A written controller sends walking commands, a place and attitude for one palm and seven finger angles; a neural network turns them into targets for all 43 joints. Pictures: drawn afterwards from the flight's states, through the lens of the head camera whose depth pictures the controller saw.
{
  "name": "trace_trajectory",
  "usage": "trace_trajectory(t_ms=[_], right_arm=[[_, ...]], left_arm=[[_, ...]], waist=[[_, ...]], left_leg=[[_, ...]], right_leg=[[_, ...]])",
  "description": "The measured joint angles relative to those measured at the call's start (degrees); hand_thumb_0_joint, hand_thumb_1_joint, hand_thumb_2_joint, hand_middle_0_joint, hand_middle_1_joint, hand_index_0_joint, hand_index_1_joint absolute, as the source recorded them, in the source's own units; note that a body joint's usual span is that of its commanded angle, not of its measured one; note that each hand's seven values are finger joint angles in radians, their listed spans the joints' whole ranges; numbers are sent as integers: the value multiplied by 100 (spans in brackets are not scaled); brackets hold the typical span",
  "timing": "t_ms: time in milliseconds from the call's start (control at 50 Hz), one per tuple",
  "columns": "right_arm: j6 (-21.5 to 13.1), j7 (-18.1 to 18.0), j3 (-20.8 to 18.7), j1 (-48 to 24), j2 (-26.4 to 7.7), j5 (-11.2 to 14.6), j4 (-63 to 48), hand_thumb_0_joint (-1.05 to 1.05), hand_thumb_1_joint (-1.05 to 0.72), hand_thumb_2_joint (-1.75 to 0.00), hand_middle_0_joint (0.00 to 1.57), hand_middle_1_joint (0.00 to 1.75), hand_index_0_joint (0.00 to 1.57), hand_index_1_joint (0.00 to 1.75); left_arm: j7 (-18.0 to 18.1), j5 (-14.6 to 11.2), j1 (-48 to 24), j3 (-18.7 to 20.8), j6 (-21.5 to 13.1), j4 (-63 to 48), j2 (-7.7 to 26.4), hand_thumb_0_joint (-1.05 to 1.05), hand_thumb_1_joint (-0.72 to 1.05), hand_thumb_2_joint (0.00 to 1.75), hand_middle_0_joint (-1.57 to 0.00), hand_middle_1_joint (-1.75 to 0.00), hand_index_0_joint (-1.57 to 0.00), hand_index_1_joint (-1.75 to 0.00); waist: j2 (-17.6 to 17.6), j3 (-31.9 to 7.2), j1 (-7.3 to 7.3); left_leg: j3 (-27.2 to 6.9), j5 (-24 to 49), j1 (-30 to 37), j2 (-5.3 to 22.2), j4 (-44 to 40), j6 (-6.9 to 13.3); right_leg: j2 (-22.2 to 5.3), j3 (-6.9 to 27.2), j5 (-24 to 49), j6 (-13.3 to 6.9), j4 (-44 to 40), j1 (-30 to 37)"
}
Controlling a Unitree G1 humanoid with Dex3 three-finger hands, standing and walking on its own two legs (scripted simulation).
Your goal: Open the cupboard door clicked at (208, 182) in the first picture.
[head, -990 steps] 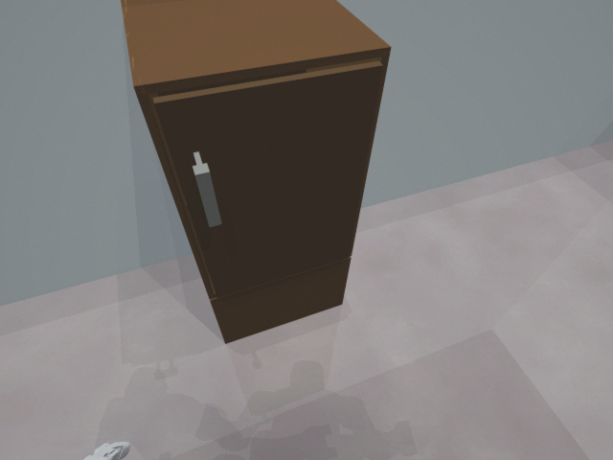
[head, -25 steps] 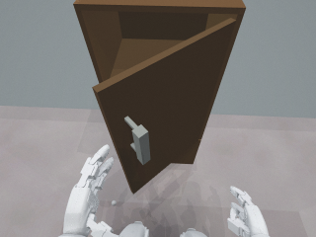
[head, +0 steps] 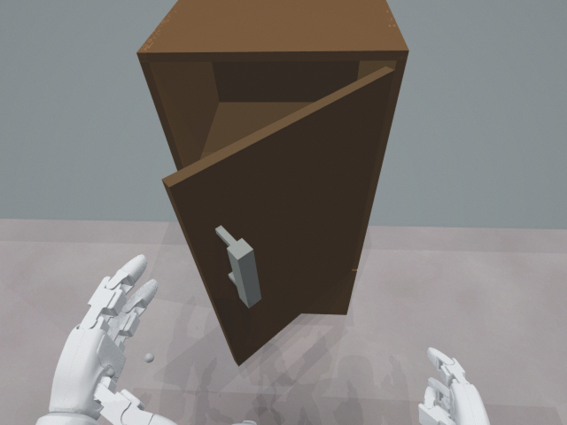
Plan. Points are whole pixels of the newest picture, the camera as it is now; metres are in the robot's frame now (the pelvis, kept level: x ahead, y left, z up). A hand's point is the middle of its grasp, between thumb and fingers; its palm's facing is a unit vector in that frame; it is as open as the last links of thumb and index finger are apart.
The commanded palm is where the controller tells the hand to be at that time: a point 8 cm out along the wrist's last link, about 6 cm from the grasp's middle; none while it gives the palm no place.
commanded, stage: draw the hand back to the body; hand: left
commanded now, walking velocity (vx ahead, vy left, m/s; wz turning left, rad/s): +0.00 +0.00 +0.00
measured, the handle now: (237, 266) +0.33 +0.09 +0.05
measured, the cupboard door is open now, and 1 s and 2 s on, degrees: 44 44 44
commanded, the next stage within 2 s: step back with the hand held close in 1.24 s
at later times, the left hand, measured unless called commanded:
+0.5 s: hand (52, 315) +0.20 +0.25 +0.15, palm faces +0.26 -0.90 -0.37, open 13.4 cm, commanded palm +0.16 +0.30 +0.18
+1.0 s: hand out of the picture +0.22 +0.29 +0.23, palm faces +0.45 -0.80 -0.40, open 7.9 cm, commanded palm +0.16 +0.33 +0.24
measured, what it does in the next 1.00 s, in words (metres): rises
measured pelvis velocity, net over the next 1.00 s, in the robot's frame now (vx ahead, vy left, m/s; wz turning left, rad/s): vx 0.02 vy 0.03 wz -0.02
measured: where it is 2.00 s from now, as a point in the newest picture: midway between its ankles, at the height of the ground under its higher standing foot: outside the picture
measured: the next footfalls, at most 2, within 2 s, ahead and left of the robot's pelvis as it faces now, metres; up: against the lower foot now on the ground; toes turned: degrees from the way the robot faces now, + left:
none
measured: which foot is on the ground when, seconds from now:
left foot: down 0.00-1.00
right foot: down 0.00-1.00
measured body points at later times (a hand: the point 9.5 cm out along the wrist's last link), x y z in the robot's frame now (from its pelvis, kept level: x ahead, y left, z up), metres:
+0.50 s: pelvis +0.02 +0.04 +0.04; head +0.01 +0.03 +0.49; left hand +0.19 +0.30 +0.18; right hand +0.21 -0.16 -0.03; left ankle +0.02 +0.12 -0.68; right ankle +0.00 -0.08 -0.67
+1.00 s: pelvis +0.02 +0.03 +0.07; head +0.01 +0.01 +0.52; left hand +0.19 +0.33 +0.25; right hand +0.21 -0.19 -0.02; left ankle +0.02 +0.12 -0.68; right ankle +0.00 -0.08 -0.67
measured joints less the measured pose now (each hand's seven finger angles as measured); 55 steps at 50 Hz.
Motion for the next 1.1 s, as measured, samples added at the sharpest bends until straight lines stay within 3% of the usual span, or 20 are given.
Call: trace_trajectory(t_ms=[180, 240, 280, 340, 440, 700, 920, 1100], right_arm=[[-283, -68, -3, -43, -61, 49, 107, 1, -91, -90, 20, 30, 20, 30], [-233, -165, 23, -70, 3, -14, 155, 1, -91, -90, 20, 30, 20, 30], [-186, -187, 56, -105, 32, -40, 160, 1, -91, -90, 20, 30, 20, 30], [-145, -184, 105, -150, 66, -76, 190, 1, -91, -90, 20, 30, 20, 30], [-110, -183, 213, -180, 131, -118, 355, 1, -90, -90, 20, 30, 20, 30], [-246, -19, 264, -337, 126, -206, 749, 1, -90, -89, 20, 30, 20, 30], [-160, 28, 133, -454, 45, -220, 962, 1, -90, -89, 20, 30, 20, 30], [-47, 21, 36, -486, 0, -223, 1065, 1, -90, -89, 20, 30, 20, 30]], left_arm=[[-188, -114, 0, 175, 174, -253, 225, -1, -47, 32, -15, -30, -15, -30], [468, 497, -24, 163, 547, -517, 489, -1, -41, 34, -16, -30, -15, -30], [867, 767, 35, 146, 779, -676, 534, -1, -37, 36, -16, -30, -16, -30], [1236, 1013, 146, 92, 1024, -834, 508, -1, -28, 39, -16, -30, -16, -30], [1516, 1190, 170, 115, 1211, -922, 570, -1, -12, 46, -17, -30, -17, -30], [1649, 1210, -340, 802, 1239, -980, 731, 0, 32, 65, -19, -30, -18, -30], [1638, 1111, -727, 1496, 1112, -828, 902, 1, 70, 82, -20, -30, -20, -30], [1560, 1077, -639, 1290, 1123, -584, 673, 1, 86, 88, -21, -30, -20, -30]], waist=[[-48, 139, 66], [-93, 173, 149], [-70, 217, 142], [-25, 291, 153], [-30, 403, 226], [-36, 723, 298], [-53, 916, 342], [-43, 984, 317]], left_leg=[[9, 102, 505, -12, -380, 102], [63, 176, 767, -26, -628, 137], [84, 249, 958, -52, -826, 174], [139, 351, 1238, -98, -1114, 238], [202, 501, 1712, -177, -1564, 316], [262, 917, 2749, -283, -2619, 378], [254, 1202, 3220, -226, -3181, 304], [224, 1315, 3361, -134, -3358, 212]], right_leg=[[-1, 31, 182, 89, -519, 568], [-15, 95, 271, 121, -768, 818], [-39, 123, 352, 158, -976, 1012], [-86, 187, 463, 224, -1255, 1281], [-163, 264, 606, 309, -1675, 1736], [-267, 359, 1025, 408, -2703, 2747], [-209, 370, 1299, 329, -3220, 3185], [-116, 346, 1393, 221, -3360, 3305]])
